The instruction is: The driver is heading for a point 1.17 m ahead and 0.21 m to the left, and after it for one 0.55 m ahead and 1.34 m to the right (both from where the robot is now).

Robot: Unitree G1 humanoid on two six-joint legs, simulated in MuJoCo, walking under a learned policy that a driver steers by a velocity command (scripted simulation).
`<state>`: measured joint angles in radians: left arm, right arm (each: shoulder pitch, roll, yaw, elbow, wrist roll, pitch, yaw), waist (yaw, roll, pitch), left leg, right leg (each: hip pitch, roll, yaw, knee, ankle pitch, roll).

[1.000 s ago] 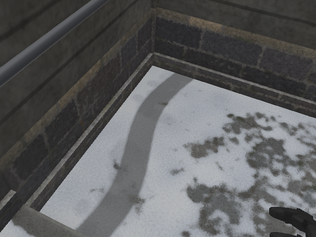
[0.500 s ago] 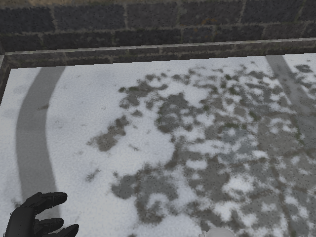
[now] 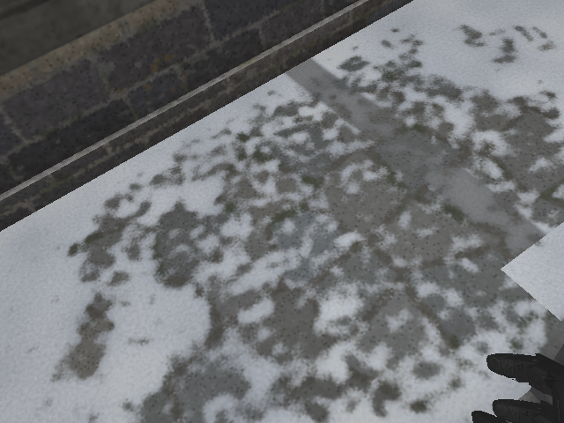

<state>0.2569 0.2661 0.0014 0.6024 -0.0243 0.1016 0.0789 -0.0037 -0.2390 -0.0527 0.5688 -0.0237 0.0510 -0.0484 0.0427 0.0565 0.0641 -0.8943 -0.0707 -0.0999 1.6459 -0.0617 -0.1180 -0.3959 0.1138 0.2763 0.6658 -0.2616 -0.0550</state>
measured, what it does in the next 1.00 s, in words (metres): walks ahead: left foot, then right foot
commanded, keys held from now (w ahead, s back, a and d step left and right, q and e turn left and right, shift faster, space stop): e+shift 0.18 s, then shift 0.06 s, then q+shift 0.30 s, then w+q+shift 0.46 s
